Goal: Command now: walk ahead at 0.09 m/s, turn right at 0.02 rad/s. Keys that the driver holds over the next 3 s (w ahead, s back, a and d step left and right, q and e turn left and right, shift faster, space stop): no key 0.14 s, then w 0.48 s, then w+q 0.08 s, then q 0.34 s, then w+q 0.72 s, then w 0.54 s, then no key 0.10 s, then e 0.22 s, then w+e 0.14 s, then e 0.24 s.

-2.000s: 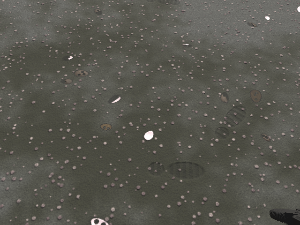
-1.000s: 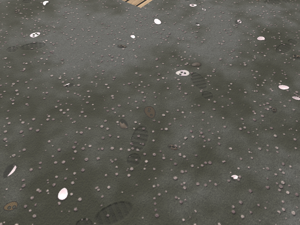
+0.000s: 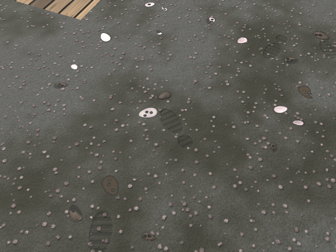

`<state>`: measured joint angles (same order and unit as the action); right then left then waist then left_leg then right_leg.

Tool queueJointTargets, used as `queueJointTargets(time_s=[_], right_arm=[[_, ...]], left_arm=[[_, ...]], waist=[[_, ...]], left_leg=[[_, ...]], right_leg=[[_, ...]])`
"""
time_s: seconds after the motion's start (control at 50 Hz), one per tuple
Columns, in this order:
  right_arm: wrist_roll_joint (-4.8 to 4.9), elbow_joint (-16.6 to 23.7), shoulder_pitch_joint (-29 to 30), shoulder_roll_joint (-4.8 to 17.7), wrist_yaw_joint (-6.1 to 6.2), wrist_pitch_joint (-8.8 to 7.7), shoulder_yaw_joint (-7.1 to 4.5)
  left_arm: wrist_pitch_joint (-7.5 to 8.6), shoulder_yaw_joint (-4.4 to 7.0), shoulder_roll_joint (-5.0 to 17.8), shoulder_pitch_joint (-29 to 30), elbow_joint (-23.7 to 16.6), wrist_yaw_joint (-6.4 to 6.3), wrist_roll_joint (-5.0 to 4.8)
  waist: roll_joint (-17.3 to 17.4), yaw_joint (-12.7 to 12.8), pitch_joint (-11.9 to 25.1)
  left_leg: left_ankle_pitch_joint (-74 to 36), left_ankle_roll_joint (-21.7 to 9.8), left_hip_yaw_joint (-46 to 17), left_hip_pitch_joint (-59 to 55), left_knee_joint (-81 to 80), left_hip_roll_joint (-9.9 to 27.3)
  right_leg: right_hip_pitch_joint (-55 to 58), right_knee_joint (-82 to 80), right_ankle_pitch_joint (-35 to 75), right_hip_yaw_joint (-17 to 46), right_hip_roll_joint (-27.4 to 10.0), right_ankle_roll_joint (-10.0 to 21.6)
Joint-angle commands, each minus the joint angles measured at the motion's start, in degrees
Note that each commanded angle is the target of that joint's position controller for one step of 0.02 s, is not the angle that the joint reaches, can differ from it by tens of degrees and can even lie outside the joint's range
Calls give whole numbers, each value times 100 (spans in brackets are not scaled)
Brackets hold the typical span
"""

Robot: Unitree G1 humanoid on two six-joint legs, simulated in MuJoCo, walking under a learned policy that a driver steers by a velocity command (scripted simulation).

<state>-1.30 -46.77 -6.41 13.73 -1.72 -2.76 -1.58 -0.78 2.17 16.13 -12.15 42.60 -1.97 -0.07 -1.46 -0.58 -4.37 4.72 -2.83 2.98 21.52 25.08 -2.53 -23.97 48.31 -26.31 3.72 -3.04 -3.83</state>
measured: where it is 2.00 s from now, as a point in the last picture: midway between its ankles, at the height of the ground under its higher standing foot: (137, 179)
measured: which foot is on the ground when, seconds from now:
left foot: down 0.00-0.78, up 0.80-1.00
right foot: up 0.00-0.08, down 0.10-0.38, up 0.40-0.76, down 0.78-1.00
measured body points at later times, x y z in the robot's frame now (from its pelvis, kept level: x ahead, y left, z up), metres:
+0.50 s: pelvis +0.14 -0.01 +0.01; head +0.15 +0.00 +0.46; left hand +0.25 +0.26 -0.11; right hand +0.17 -0.29 -0.12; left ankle +0.10 +0.09 -0.73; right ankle +0.09 -0.15 -0.66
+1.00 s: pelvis +0.34 -0.08 +0.01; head +0.39 -0.08 +0.46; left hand +0.45 +0.21 -0.10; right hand +0.48 -0.35 -0.12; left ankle +0.33 +0.06 -0.66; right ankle +0.41 -0.17 -0.73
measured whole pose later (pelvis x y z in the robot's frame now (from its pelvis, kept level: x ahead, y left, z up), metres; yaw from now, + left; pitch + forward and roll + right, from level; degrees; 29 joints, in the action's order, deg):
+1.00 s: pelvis +0.34 -0.08 +0.01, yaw +10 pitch +1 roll -1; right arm 1.2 -47.9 -12.4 18.0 1.9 1.3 -4.6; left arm 4.1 3.1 14.4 -8.1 43.8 0.2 1.6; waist 2.1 -0.7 -4.1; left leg 23.0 3.1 -0.6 31.7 62.3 3.3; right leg -16.6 23.1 -7.4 -8.4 -1.2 1.8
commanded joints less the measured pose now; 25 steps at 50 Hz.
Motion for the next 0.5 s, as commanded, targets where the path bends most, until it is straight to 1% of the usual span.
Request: queueJointTargets(time_s=[0.02,0.04,0.06,0.08,0.1,0.12,0.14,0.16,0.18,0.2,0.22,0.24,0.26,0.28,0.3,0.32,0.34,0.36,0.38,0.4,0.42,0.44,0.46,0.48,0.5], right_arm=[[43,290,377,836,68,-9,-188],[64,273,471,799,76,33,-164],[65,235,481,698,73,65,-121],[39,164,431,541,66,86,-56],[2,94,313,470,65,111,-15],[23,64,18,544,92,147,-59],[17,9,56,571,138,165,-60],[44,-17,18,621,182,177,-86],[89,-81,-83,630,226,183,-108],[104,-111,-125,628,241,160,-123],[119,-100,-57,543,219,110,-119],[149,-79,14,509,181,46,-131],[190,-57,60,515,136,-30,-149],[243,-56,71,506,89,-106,-160],[285,-84,35,466,46,-171,-155],[299,-192,-152,438,14,-219,-159],[274,-378,-451,504,1,-233,-204],[246,-563,-867,640,5,-223,-262],[236,-694,-1301,1029,38,-215,-362],[253,-725,-1664,1472,16,-200,-464],[177,-712,-1785,1274,38,-234,-402],[172,-666,-1697,1073,66,-289,-334],[184,-610,-1597,1028,85,-317,-319],[198,-588,-1495,980,91,-315,-288],[176,-580,-1449,840,102,-284,-225]], left_arm=[[-79,111,347,-1052,81,-33,35],[-102,117,331,-1003,110,-14,67],[-123,129,337,-854,83,-3,133],[-131,137,370,-672,-15,-7,207],[-121,146,524,-466,-172,-35,229],[-106,238,926,-207,-171,-62,165],[-42,211,727,-97,-151,-45,167],[23,178,575,-135,-115,-39,175],[75,200,626,-179,-99,-29,136],[126,224,685,-282,-90,-12,87],[178,257,774,-478,-44,-2,44],[218,291,866,-627,6,-4,-6],[253,311,915,-683,38,-17,-48],[283,305,882,-652,40,-23,-63],[297,296,846,-543,23,-14,-81],[292,287,820,-341,-15,5,-112],[289,283,788,-214,-40,21,-117],[306,248,645,-66,-90,33,-88],[361,157,281,107,-257,49,-79],[469,138,226,185,-469,22,-89],[557,214,518,362,-518,16,-175],[631,243,584,241,-469,56,-224],[679,231,517,199,-417,93,-195],[702,232,486,317,-441,132,-149],[703,237,443,404,-463,178,-91]], waist=[[712,337,1378],[704,371,1278],[692,354,1095],[669,335,833],[448,249,501],[-226,-105,206],[-495,-58,79],[-607,-48,127],[-719,-43,151],[-816,8,140],[-949,101,136],[-1026,164,91],[-1057,184,25],[-1026,155,-31],[-960,84,-54],[-848,-71,-3],[-711,-212,146],[-488,-364,303],[513,-430,341],[1643,-543,336],[1499,-667,172],[1046,-523,156],[802,-437,266],[638,-384,181],[550,-333,192]], left_leg=[[-904,-1018,-1029,-166,-832,1443],[253,-872,-981,77,-887,1337],[1530,-643,-954,321,-953,1161],[2484,-355,-952,559,-973,1002],[2909,-75,-875,617,-788,799],[2557,124,-518,215,-588,434],[2004,239,-381,-374,-253,369],[1985,238,-265,-567,40,276],[2197,186,-112,-525,361,172],[2319,146,24,-297,672,55],[2134,105,144,-54,1065,-51],[1928,37,126,235,1394,-22],[1852,-65,-11,436,1596,128],[1915,-177,-95,533,1556,240],[1976,-278,-90,394,1196,276],[1731,-350,-10,-184,592,229],[1203,-339,16,-921,273,155],[1043,-348,-256,-1519,121,315],[1879,-645,-1489,-2057,-488,1056],[2328,-1301,-3296,-2646,-1202,1996],[2044,-1664,-3992,-2956,-1368,2451],[1685,-1556,-3662,-3172,-1212,2346],[1455,-1370,-3217,-3307,-1172,2177],[968,-1227,-2847,-3241,-1222,2098],[419,-1104,-2443,-3028,-1308,1957]], right_leg=[[1525,-983,1274,-204,-11,73],[1807,-1300,1658,-284,47,147],[1962,-1505,1719,-314,87,233],[1985,-1753,1643,-183,-10,339],[1720,-2301,1361,208,-327,486],[803,-2518,89,352,-392,634],[190,-2784,-618,326,-265,614],[49,-2924,-949,325,-223,587],[79,-3014,-1155,418,-253,630],[231,-3130,-1422,633,-380,746],[474,-3319,-1640,1061,-651,938],[704,-3476,-1703,1494,-964,1159],[838,-3539,-1580,1799,-1211,1338],[943,-3526,-1297,1883,-1303,1413],[971,-3459,-1003,1754,-1258,1378],[784,-3350,-709,1443,-1076,1254],[526,-3150,-316,1136,-853,1122],[255,-2641,128,780,-607,959],[-487,-1393,390,-49,10,605],[-1437,-124,162,-509,447,368],[-2345,1096,-673,-106,305,373],[-2723,1681,-412,128,90,483],[-2932,1790,56,105,-76,570],[-3033,1657,440,67,-225,599],[-2839,1452,764,13,-333,587]])
Next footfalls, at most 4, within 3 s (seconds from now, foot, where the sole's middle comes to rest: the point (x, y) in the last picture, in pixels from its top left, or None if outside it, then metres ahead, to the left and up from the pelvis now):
0.10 right None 0.10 -0.16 -0.77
0.78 right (218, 246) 0.45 -0.17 -0.77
1.26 left None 0.42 0.08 -0.77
1.72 right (164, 164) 0.81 0.03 -0.77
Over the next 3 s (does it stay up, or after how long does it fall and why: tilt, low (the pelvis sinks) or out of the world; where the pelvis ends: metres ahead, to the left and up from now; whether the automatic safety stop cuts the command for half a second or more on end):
stays up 1.02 0.41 0.01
